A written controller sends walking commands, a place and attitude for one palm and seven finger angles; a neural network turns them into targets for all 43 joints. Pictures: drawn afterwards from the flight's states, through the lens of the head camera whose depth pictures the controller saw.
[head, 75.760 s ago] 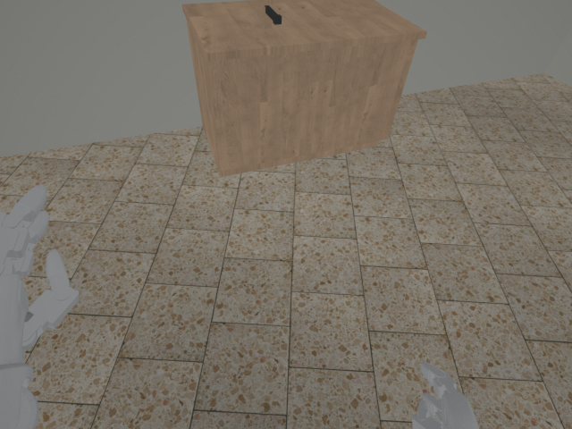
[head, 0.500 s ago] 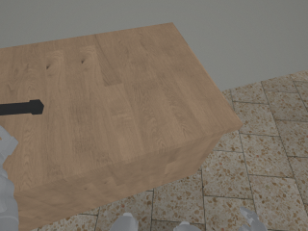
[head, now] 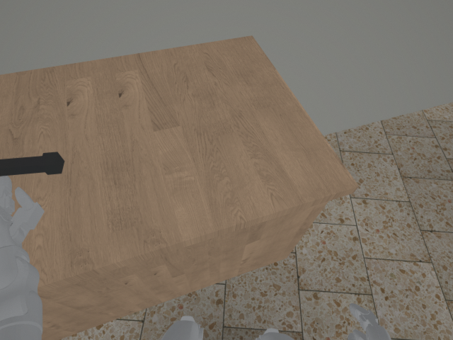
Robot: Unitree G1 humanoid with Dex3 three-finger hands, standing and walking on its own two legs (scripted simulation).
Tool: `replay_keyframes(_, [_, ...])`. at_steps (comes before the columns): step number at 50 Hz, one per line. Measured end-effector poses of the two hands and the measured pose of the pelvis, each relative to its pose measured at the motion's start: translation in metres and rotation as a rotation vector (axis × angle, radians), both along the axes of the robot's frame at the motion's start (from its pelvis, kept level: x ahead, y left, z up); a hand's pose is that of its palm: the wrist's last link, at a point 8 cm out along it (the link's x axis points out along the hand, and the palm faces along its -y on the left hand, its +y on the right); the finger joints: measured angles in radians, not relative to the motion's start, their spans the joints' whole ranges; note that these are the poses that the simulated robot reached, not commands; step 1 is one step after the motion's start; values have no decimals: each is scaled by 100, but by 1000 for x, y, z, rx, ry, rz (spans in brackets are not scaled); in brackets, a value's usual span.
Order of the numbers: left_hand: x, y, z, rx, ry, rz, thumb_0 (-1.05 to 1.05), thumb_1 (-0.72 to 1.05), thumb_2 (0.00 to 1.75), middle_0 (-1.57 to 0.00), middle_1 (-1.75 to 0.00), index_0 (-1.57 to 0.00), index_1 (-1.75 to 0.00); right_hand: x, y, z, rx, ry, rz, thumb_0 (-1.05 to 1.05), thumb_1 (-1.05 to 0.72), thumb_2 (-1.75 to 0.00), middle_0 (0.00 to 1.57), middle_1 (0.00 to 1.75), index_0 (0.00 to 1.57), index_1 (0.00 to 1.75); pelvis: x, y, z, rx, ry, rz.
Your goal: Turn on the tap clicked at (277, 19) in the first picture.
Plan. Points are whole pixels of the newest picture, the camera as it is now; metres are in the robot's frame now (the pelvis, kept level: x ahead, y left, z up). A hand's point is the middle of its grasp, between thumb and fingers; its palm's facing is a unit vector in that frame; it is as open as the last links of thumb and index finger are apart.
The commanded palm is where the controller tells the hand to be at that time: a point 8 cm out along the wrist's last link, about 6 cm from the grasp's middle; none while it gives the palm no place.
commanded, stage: push the lever round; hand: left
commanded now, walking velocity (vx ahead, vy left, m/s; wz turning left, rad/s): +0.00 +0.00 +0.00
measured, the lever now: (52, 163) +0.39 +0.34 +0.05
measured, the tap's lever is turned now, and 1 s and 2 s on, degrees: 79 79 85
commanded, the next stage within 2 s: none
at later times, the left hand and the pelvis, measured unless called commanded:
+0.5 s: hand (61, 208) +0.31 +0.29 +0.05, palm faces +0.67 -0.74 -0.07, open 7.9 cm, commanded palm +0.26 +0.31 +0.05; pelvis +0.00 +0.00 +0.00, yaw +0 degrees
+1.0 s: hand (88, 191) +0.34 +0.26 +0.05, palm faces +0.75 -0.65 -0.08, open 7.9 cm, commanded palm +0.29 +0.27 +0.05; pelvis +0.00 -0.02 +0.00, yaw +0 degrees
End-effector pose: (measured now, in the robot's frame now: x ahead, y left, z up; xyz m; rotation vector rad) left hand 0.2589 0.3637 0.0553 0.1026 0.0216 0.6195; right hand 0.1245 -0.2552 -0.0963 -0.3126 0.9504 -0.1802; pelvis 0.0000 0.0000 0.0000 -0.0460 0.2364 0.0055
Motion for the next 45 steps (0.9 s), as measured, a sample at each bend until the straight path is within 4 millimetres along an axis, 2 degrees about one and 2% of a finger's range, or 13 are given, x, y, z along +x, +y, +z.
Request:
replay_keyframes(10, [6, -23, -4, -19, -18, 29, 2, 89, 90, -15, -15, -15, -15, 5, 7, 0, 19, -10, 1, 1, -91, -90, 20, 30, 20, 30, 2, 4, 1, 3, 0, -5])
replay_keyframes(19, [1, -40, 3, -3, -39, 73, 2, 89, 90, -15, -15, -15, -15, 12, 13, 2, 46, -33, 18, 1, -91, -90, 20, 30, 20, 30, 1, 2, 1, 6, -17, -3])
replay_keyframes(27, [-3, -48, -2, -22, -28, 132, 2, 89, 90, -15, -15, -15, -15, 15, 11, 2, 44, -39, 36, 1, -91, -90, 20, 30, 20, 30, -5, -3, 1, 9, -28, 7])
replay_keyframes(36, [14, -63, 1, -13, -48, 155, 2, 90, 90, -15, -15, -15, -15, 8, 1, -2, 34, -19, 30, 1, -91, -90, 20, 30, 20, 30, -8, -10, -1, 10, -24, 11])
replay_keyframes(45, [26, -78, 1, -24, -17, 206, 2, 89, 90, -15, -15, -15, -15, -5, -7, -4, 48, 17, -3, 1, -91, -90, 20, 30, 20, 30, -3, -14, 3, 18, -20, 1])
